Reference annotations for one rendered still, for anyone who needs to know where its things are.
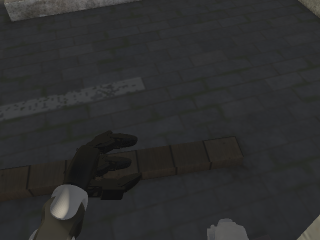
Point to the robot left hand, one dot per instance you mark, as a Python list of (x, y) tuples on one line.
[(87, 164)]

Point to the left robot forearm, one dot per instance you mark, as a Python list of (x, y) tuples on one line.
[(63, 214)]

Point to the right robot thigh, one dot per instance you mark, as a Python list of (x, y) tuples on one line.
[(226, 231)]

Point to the right robot shin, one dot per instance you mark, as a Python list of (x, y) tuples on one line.
[(228, 220)]

